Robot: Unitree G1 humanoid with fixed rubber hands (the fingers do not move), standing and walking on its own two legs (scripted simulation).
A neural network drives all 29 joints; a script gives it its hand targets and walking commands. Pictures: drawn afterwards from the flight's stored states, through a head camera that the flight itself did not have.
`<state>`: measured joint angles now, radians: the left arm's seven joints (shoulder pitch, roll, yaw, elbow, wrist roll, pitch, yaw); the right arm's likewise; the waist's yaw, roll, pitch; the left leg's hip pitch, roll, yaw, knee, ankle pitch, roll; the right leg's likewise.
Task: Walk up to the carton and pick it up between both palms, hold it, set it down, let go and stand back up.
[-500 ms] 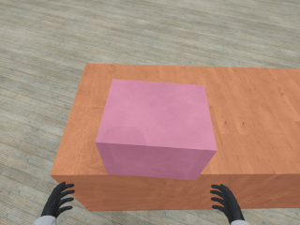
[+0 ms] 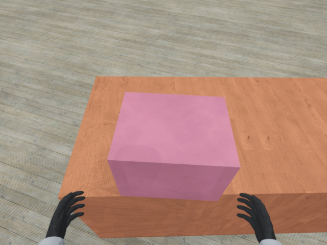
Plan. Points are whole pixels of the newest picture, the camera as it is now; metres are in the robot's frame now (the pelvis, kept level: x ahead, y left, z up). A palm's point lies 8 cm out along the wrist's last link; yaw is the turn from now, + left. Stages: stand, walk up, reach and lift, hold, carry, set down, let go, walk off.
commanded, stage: reach and lift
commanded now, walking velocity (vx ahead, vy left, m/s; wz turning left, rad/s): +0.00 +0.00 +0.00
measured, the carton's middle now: (171, 147) +0.39 +0.01 -0.04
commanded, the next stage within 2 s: none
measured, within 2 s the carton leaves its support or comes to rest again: neither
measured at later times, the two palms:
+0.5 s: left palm (64, 196) +0.22 +0.27 -0.02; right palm (261, 205) +0.23 -0.22 -0.03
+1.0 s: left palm (66, 154) +0.30 +0.27 +0.04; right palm (261, 166) +0.31 -0.22 +0.02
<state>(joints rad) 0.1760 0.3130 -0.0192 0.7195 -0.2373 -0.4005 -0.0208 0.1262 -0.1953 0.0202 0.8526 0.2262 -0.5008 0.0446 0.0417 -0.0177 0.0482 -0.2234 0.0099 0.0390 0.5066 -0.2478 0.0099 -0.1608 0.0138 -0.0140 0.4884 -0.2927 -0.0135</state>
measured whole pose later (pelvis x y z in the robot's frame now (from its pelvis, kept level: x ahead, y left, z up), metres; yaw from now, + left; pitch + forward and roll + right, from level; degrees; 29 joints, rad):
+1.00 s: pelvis +0.00 -0.01 +0.00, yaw +0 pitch +2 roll +0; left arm -0.27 0.42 0.00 0.73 -0.37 -0.17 -0.07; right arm -0.23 -0.29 0.10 0.66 0.40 -0.17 -0.06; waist 0.02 -0.01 -0.01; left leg -0.27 0.01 0.02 0.45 -0.21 0.00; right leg -0.21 0.03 -0.01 0.44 -0.25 -0.02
